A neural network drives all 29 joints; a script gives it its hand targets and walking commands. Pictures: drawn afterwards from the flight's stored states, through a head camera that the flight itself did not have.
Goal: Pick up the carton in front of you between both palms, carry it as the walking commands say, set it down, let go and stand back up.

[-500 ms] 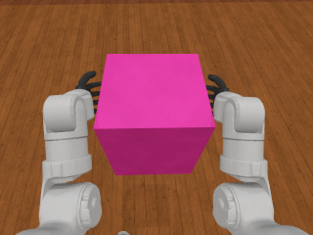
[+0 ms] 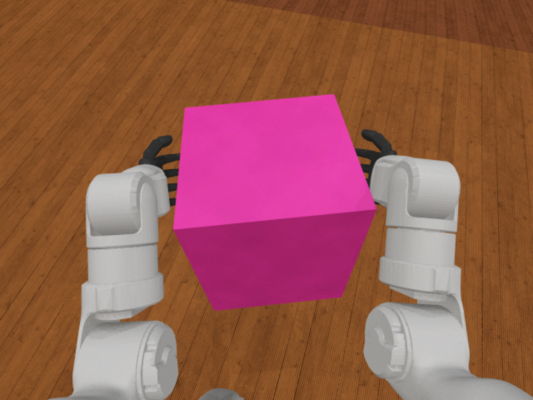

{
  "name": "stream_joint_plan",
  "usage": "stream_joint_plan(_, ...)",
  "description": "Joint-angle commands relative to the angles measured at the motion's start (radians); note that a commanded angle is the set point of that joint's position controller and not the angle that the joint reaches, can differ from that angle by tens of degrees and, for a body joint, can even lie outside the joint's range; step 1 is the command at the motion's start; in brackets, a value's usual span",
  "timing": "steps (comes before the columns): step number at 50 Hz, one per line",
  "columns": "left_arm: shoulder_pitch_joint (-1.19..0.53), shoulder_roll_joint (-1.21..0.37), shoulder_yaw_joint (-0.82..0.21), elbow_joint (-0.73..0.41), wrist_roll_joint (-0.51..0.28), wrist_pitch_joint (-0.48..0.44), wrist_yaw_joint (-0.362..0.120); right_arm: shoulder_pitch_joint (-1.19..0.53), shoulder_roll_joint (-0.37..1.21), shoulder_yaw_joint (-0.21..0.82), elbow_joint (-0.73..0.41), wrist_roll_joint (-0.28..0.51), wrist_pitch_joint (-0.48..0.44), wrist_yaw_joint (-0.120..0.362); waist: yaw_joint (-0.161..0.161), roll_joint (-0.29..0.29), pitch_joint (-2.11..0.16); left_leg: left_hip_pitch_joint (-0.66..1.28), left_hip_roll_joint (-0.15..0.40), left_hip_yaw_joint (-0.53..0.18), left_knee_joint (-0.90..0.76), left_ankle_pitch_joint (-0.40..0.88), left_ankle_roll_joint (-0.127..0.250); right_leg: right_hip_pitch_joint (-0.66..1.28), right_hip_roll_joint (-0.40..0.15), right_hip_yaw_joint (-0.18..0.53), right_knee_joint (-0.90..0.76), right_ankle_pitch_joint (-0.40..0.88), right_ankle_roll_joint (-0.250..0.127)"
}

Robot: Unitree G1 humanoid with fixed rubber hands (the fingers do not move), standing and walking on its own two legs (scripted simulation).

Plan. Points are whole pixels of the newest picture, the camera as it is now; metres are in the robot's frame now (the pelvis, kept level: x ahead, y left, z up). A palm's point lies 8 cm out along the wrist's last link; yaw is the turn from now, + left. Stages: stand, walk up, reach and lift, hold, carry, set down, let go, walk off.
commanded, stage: carry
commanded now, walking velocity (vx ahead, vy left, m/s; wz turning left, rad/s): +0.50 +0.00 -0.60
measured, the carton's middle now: (269, 210) +0.39 +0.05 +0.07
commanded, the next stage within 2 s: none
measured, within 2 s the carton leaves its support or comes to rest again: neither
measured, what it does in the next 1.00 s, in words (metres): climbs, turning right: left foot, then right foot 0.06 m higher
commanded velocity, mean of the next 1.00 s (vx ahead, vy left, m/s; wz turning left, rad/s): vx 0.50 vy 0.00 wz -0.53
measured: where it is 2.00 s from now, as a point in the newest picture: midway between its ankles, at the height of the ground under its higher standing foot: (376, 151)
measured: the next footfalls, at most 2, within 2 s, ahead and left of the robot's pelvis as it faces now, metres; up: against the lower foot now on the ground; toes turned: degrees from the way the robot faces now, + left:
left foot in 0.14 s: +0.23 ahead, +0.11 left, +0.02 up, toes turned +1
right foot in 0.56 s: +0.56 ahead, -0.09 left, +0.08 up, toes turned -23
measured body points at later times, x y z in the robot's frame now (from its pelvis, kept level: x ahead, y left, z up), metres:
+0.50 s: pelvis +0.33 +0.02 +0.02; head +0.36 +0.04 +0.47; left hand +0.75 +0.05 +0.19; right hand +0.65 -0.24 +0.19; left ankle +0.19 +0.11 -0.71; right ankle +0.46 -0.10 -0.62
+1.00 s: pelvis +0.66 -0.06 +0.09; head +0.68 -0.07 +0.54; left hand +1.09 -0.10 +0.26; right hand +0.94 -0.36 +0.25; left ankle +0.83 +0.01 -0.60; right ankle +0.52 -0.07 -0.61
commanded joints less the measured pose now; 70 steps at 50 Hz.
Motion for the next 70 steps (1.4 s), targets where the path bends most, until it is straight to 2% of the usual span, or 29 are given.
stream_joint_plan(1,-1.011,-1.142,-0.705,-0.181,-0.607,-0.016,-0.289,-0.637,0.928,0.493,-0.052,0.26,-0.054,0.17,-0.023,-0.081,-0.514,-0.206,0.029,0.002,-0.215,-0.047,-0.014,0.611,-0.23,0.4,-0.142,0.474,-0.171)
stream_joint_plan(4,-1.005,-1.113,-0.688,-0.115,-0.626,-0.016,-0.296,-0.606,0.839,0.461,-0.025,0.193,-0.061,0.142,-0.049,-0.137,-0.491,0.113,-0.001,0.061,-0.57,0.045,-0.033,0.384,-0.192,0.252,-0.151,0.439,-0.136)
stream_joint_plan(6,-0.966,-1.114,-0.672,-0.029,-0.612,-0.014,-0.298,-0.581,0.806,0.452,0.011,0.168,-0.06,0.137,-0.153,-0.107,-0.555,0.595,-0.038,0.17,-0.712,0.202,-0.02,0.124,-0.16,0.146,-0.026,0.462,-0.103)
stream_joint_plan(7,-0.952,-1.11,-0.664,0.002,-0.599,-0.014,-0.299,-0.562,0.801,0.452,0.03,0.176,-0.061,0.141,-0.216,0.011,-0.632,0.879,0.066,0.074,-0.72,0.159,-0.011,-0.046,-0.126,0.083,0.153,0.369,-0.06)
stream_joint_plan(8,-0.936,-1.118,-0.646,0.033,-0.583,-0.008,-0.302,-0.551,0.787,0.448,0.049,0.174,-0.062,0.146,-0.234,0.331,-0.718,1.056,0.446,-0.479,-0.837,0.034,0.111,-0.274,-0.029,0.032,0.434,-0.083,0.022)
stream_joint_plan(9,-0.958,-1.1,-0.623,0.051,-0.558,-0.005,-0.304,-0.573,0.81,0.448,0.051,0.188,-0.064,0.153,-0.242,0.349,-0.663,1.005,0.481,-0.709,-0.935,0.027,0.197,-0.382,0.041,0.11,0.625,-0.213,0.029)
stream_joint_plan(12,-0.875,-1.109,-0.59,0.084,-0.493,0.002,-0.289,-0.736,0.953,0.574,-0.101,0.328,-0.047,0.19,-0.192,0.064,-0.469,0.895,0.386,-0.368,-0.823,0.434,0.11,-0.52,-0.019,0.119,0.801,-0.065,0.017)
stream_joint_plan(15,-0.808,-1.07,-0.556,0.051,-0.425,0.009,-0.241,-0.838,1.028,0.632,-0.191,0.459,-0.032,0.223,-0.185,0.146,-0.467,0.881,0.327,-0.189,-0.823,0.57,0.036,-0.521,-0.002,0.076,0.79,0.023,0.009)
stream_joint_plan(23,-0.66,-0.971,-0.487,0.127,-0.259,0.02,-0.182,-0.835,1.075,0.634,-0.115,0.553,-0.025,0.285,-0.2,0.137,-0.336,0.814,0.286,0.096,-0.878,0.874,0.053,-0.536,0.023,-0.108,0.509,0.058,-0.061)
stream_joint_plan(25,-0.672,-0.976,-0.493,0.128,-0.26,0.015,-0.184,-0.84,1.079,0.626,-0.093,0.548,-0.034,0.289,-0.15,0.179,-0.373,0.688,0.287,0.217,-0.794,1.304,0.014,-0.219,0.113,-0.227,0.342,0.098,-0.09)
stream_joint_plan(27,-0.725,-0.999,-0.525,0.082,-0.298,0.006,-0.194,-0.851,1.087,0.63,-0.115,0.529,-0.046,0.285,-0.004,0.259,-0.536,0.581,0.337,0.234,-0.461,1.593,-0.004,0.199,0.178,-0.217,0.264,0.062,-0.131)
stream_joint_plan(28,-0.756,-1.027,-0.556,0.042,-0.334,-0.003,-0.204,-0.875,1.087,0.639,-0.149,0.516,-0.053,0.282,0.063,0.148,-0.61,0.39,0.293,0.215,-0.168,1.237,-0.018,0.499,0.148,-0.072,0.09,0.102,-0.151)
stream_joint_plan(29,-0.809,-1.064,-0.587,0.001,-0.375,-0.01,-0.213,-0.872,1.107,0.65,-0.169,0.495,-0.054,0.279,0.006,-0.085,-0.638,0.094,0.136,0.136,0.118,0.087,-0.067,0.701,-0.093,0.362,0.027,0.042,-0.266)
stream_joint_plan(30,-0.766,-1.086,-0.613,0.007,-0.416,-0.015,-0.223,-0.829,1.055,0.641,-0.186,0.469,-0.045,0.267,-0.004,-0.203,-0.729,-0.11,-0.023,-0.011,0.433,-0.037,-0.093,0.782,-0.223,0.897,-0.132,0.179,-0.438)
stream_joint_plan(32,-0.872,-1.152,-0.673,-0.072,-0.506,-0.012,-0.245,-0.776,0.988,0.592,-0.208,0.397,-0.049,0.225,-0.025,0.004,-0.644,-0.192,0.047,-0.108,0.492,0.022,-0.064,0.684,-0.204,0.723,-0.082,0.485,-0.363)
stream_joint_plan(35,-0.99,-1.189,-0.744,-0.175,-0.625,-0.016,-0.266,-0.697,0.893,0.517,-0.212,0.296,-0.053,0.181,-0.058,0.096,-0.581,-0.204,0.111,-0.081,0.331,0.015,-0.06,0.513,-0.152,0.537,-0.069,0.432,-0.26)
stream_joint_plan(40,-0.963,-1.136,-0.71,-0.142,-0.639,-0.007,-0.269,-0.616,0.809,0.511,-0.151,0.22,-0.048,0.156,-0.041,0.041,-0.528,-0.268,0.14,-0.018,0.04,-0.009,-0.09,0.473,-0.154,0.481,-0.102,0.499,-0.269)
stream_joint_plan(45,-0.832,-1.115,-0.62,0.046,-0.548,0.016,-0.295,-0.63,0.88,0.558,-0.054,0.233,-0.031,0.164,-0.043,-0.103,-0.488,-0.056,0.041,0.098,-0.387,0.112,-0.075,0.403,-0.086,0.319,-0.047,0.754,-0.179)
stream_joint_plan(47,-0.785,-1.119,-0.579,0.125,-0.516,0.018,-0.308,-0.631,0.931,0.572,-0.012,0.261,-0.031,0.173,-0.131,-0.133,-0.561,0.331,-0.032,0.168,-0.558,0.111,-0.036,0.254,-0.066,0.204,0.133,1.024,-0.119)
stream_joint_plan(48,-0.78,-1.12,-0.565,0.144,-0.501,0.013,-0.314,-0.616,0.953,0.575,0.003,0.281,-0.037,0.18,-0.234,-0.118,-0.658,0.666,0.022,0.116,-0.623,0.173,-0.002,0.085,-0.049,0.159,0.305,0.934,-0.067)
stream_joint_plan(49,-0.779,-1.134,-0.555,0.143,-0.489,0.011,-0.322,-0.639,0.953,0.58,-0.013,0.3,-0.049,0.186,-0.254,0.146,-0.785,0.939,0.34,-0.417,-0.734,-0.041,0.148,-0.179,0.013,0.138,0.559,0.449,0.013)
stream_joint_plan(50,-0.813,-1.13,-0.551,0.119,-0.475,0.01,-0.324,-0.679,0.993,0.598,-0.026,0.33,-0.062,0.194,-0.26,0.347,-0.731,0.956,0.435,-0.798,-0.895,0.145,0.274,-0.374,0.152,0.128,0.761,-0.083,0.026)
stream_joint_plan(53,-0.798,-1.072,-0.502,0.078,-0.397,-0.003,-0.284,-0.849,1.102,0.695,-0.178,0.489,-0.065,0.224,-0.225,0.042,-0.506,0.767,0.368,-0.525,-0.782,0.414,0.222,-0.491,0.034,0.168,0.851,-0.048,-0.005)
stream_joint_plan(61,-0.666,-0.85,-0.416,0.068,-0.198,-0.001,-0.178,-0.919,1.124,0.702,-0.152,0.64,-0.042,0.264,-0.191,0.205,-0.506,0.416,0.269,-0.133,-0.838,0.327,0.114,0.083,0.069,-0.013,0.059,0.087,0.027)
stream_joint_plan(63,-0.644,-0.824,-0.398,0.118,-0.187,0.004,-0.181,-0.903,1.122,0.685,-0.084,0.624,-0.037,0.267,-0.107,0.024,-0.576,0.195,0.194,-0.011,-0.598,0.252,0.073,0.538,0.047,-0.039,-0.054,0.11,0.028)
stream_joint_plan(64,-0.62,-0.823,-0.393,0.147,-0.192,0.007,-0.188,-0.899,1.108,0.67,-0.045,0.612,-0.033,0.269,-0.067,-0.165,-0.635,0.013,0.156,0.01,-0.374,-0.06,0.037,0.754,-0.199,0.258,-0.091,-0.103,0.001)
stream_joint_plan(65,-0.637,-0.804,-0.381,0.178,-0.185,0.001,-0.19,-0.902,1.101,0.643,-0.008,0.592,-0.026,0.271,-0.064,-0.407,-0.639,-0.181,0.04,0.021,-0.139,-0.194,-0.004,0.782,-0.429,0.783,-0.263,-0.235,-0.139)
stream_joint_plan(68,-0.786,-0.905,-0.456,0.078,-0.282,0.016,-0.223,-0.849,1.099,0.593,0.051,0.526,-0.022,0.259,-0.09,-0.035,-0.443,-0.269,0.09,-0.034,0.135,-0.014,-0.011,0.601,-0.347,0.52,-0.189,0.144,-0.108)
stream_joint_plan(70,-0.854,-0.989,-0.52,0.019,-0.375,0.018,-0.241,-0.798,1.11,0.572,0.053,0.486,-0.02,0.244,-0.097,-0.082,-0.428,-0.29,0.096,-0.019,0.127,0.045,-0.007,0.608,-0.287,0.329,-0.153,0.373,-0.05)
